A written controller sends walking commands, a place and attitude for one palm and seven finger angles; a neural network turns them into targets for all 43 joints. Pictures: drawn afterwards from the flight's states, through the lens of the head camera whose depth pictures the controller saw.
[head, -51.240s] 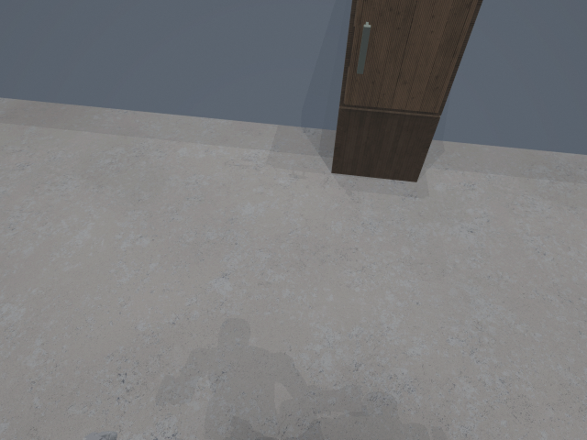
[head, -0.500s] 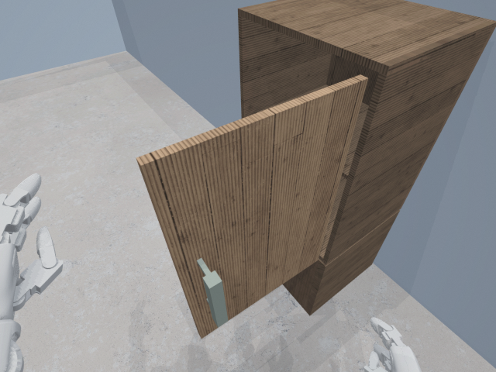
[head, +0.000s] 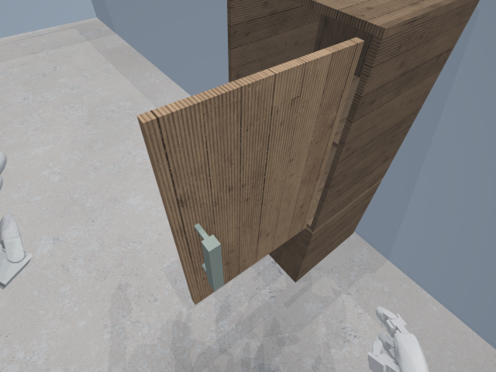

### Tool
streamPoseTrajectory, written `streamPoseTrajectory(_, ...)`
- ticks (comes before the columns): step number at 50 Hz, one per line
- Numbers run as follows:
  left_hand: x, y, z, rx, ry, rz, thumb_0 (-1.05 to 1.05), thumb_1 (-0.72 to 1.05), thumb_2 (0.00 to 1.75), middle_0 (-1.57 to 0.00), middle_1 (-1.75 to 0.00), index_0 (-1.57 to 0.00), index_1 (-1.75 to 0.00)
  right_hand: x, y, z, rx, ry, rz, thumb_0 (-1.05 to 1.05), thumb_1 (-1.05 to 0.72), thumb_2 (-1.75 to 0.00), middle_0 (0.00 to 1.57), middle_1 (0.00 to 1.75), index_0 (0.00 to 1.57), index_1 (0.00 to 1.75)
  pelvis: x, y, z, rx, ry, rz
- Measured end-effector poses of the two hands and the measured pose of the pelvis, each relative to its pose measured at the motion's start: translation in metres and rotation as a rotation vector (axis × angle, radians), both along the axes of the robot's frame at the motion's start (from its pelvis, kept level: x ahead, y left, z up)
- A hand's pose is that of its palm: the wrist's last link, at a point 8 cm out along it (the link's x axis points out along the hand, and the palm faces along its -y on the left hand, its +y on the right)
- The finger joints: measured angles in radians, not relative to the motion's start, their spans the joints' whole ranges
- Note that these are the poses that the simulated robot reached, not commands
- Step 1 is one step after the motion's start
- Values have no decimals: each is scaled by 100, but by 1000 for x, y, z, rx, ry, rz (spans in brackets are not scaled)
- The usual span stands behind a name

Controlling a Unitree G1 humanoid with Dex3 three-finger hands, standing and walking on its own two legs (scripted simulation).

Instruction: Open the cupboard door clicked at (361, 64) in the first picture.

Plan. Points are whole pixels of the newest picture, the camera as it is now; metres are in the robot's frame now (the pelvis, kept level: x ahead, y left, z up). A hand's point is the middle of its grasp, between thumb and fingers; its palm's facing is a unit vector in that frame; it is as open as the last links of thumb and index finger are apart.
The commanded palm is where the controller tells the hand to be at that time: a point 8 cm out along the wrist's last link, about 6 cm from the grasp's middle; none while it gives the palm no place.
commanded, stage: step back with the hand held close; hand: left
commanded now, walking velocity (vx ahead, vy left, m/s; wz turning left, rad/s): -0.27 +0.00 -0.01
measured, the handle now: (208, 257) +0.34 +0.11 -0.08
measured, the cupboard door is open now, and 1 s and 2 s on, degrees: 88 88 88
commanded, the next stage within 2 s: stop stepping back and stand still in 1.18 s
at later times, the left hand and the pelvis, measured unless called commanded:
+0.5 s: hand (24, 266) +0.19 +0.26 +0.17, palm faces +0.46 -0.73 -0.51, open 7.4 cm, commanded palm +0.12 +0.30 +0.19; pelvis -0.02 +0.00 -0.01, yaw +0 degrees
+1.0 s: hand (37, 308) +0.15 +0.23 +0.16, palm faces +0.38 -0.78 -0.49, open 7.4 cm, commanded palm +0.06 +0.28 +0.19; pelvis -0.07 -0.02 +0.00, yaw +2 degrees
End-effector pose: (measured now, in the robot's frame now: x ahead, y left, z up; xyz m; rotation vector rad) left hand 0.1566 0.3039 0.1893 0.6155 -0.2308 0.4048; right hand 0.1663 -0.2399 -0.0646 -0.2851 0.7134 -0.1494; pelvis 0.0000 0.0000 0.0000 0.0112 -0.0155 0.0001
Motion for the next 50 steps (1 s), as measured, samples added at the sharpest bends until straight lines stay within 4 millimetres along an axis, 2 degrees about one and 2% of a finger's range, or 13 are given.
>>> streamPoseTrajectory(7,-15,0,-5,-5,-61,28,1,89,89,-22,-30,-22,-30,-20,6,-7,8,-7,20,1,-90,-90,20,30,20,30,-14,-1,-8,1,-13,0)
streamPoseTrajectory(19,-14,-6,-2,37,-87,-32,1,88,89,-22,-30,-22,-31,-43,-1,-10,-5,22,-5,1,-90,-90,20,30,20,30,-23,-3,-11,-3,1,1)
streamPoseTrajectory(24,-12,-6,-1,57,-84,-23,1,88,89,-22,-30,-22,-31,-43,-7,-15,-5,33,-13,1,-90,-90,20,30,20,30,-22,-4,-13,-2,1,-1)
streamPoseTrajectory(30,-12,-10,-5,31,-77,-61,1,89,89,-22,-30,-22,-31,-43,-9,-14,-14,45,-20,1,-90,-90,20,30,20,30,-32,-3,-13,-9,25,8)
streamPoseTrajectory(36,-26,-4,-1,82,-54,-55,1,88,89,-22,-30,-22,-31,-45,-4,-8,-31,40,-19,1,-90,-90,20,30,20,30,-34,-1,-10,-30,27,37)
streamPoseTrajectory(41,-42,1,7,61,-81,22,1,88,89,-22,-30,-22,-31,-38,3,-7,-9,50,34,1,-90,-90,20,30,20,30,-32,-10,-3,-37,46,36)
streamPoseTrajectory(46,-43,-17,-5,-16,-44,15,1,89,89,-21,-30,-21,-30,-27,4,-7,25,23,81,1,-90,-90,20,30,20,30,-48,-21,-1,-22,48,20)
streamPoseTrajectory(50,-47,-33,-10,-29,10,-63,1,89,89,-21,-30,-21,-30,-31,-2,3,34,-12,49,1,-90,-90,20,30,20,30,-67,-24,2,-22,63,43)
